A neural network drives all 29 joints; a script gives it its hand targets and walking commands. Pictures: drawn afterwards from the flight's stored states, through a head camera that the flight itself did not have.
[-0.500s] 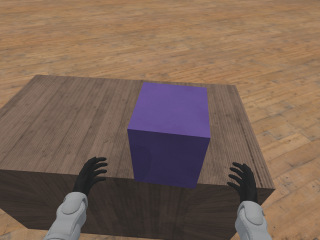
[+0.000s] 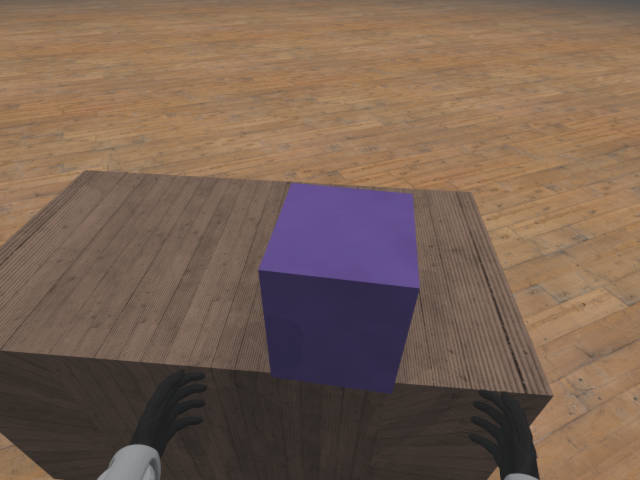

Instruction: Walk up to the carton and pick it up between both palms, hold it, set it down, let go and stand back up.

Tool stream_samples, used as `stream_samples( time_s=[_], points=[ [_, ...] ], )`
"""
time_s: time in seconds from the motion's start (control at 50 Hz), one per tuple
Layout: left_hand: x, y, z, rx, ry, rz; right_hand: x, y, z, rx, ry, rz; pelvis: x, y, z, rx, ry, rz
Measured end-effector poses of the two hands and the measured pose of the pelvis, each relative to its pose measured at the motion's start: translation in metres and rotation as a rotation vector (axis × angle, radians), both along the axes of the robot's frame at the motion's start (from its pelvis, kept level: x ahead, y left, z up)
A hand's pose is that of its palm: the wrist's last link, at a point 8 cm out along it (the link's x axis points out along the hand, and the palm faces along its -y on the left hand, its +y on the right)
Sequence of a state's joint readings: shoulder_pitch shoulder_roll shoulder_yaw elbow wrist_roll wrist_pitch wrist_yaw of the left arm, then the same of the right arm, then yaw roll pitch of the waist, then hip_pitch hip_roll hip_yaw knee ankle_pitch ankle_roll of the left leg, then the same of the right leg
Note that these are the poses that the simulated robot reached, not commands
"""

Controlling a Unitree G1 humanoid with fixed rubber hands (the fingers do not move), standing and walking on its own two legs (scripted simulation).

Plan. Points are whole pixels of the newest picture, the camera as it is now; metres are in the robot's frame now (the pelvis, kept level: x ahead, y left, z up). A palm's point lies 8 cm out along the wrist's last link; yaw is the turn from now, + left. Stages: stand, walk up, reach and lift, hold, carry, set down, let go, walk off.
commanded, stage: set down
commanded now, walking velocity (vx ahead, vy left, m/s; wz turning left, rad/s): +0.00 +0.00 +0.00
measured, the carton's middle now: (340, 286) +0.44 -0.01 +0.01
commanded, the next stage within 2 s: let go in 1.42 s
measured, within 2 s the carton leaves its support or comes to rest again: neither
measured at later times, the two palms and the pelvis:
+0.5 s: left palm (156, 446) +0.20 +0.22 -0.03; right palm (511, 467) +0.18 -0.21 -0.03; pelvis +0.01 +0.00 +0.00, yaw +0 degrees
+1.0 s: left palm (157, 465) +0.19 +0.22 -0.05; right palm out of the picture +0.17 -0.21 -0.06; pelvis +0.02 -0.01 +0.00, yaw +0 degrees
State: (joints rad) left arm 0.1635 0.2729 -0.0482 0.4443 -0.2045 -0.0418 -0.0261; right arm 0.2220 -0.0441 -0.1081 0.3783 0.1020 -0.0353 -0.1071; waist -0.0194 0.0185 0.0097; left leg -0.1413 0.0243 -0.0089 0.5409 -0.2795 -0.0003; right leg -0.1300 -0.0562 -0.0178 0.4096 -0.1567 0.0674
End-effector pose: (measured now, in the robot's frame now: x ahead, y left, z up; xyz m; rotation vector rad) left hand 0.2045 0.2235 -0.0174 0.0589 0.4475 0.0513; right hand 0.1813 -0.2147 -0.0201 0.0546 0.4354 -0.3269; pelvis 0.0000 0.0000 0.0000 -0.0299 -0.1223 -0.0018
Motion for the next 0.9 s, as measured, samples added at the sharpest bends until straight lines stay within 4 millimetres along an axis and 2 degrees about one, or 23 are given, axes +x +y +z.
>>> stream_samples(
  time_s=[0.12,0.44,0.62,0.9],
  points=[
    [-0.003,0.001,-0.003,0.000,0.022,0.005,-0.005,0.001,-0.004,0.008,0.021,0.010,0.000,0.000,0.000,0.000,0.000,0.000],
    [-0.002,0.000,-0.013,0.006,0.098,0.021,0.001,0.001,-0.009,0.026,0.045,0.041,0.007,-0.002,0.001,0.003,0.009,0.000],
    [-0.008,0.000,-0.024,0.011,0.161,0.031,0.006,0.000,-0.014,0.029,0.068,0.059,0.013,-0.005,0.002,0.006,0.018,0.000],
    [-0.016,0.000,-0.034,0.014,0.234,0.053,-0.001,0.002,-0.033,0.038,0.142,0.082,0.018,-0.005,0.002,0.007,0.028,0.000]
  ],
)
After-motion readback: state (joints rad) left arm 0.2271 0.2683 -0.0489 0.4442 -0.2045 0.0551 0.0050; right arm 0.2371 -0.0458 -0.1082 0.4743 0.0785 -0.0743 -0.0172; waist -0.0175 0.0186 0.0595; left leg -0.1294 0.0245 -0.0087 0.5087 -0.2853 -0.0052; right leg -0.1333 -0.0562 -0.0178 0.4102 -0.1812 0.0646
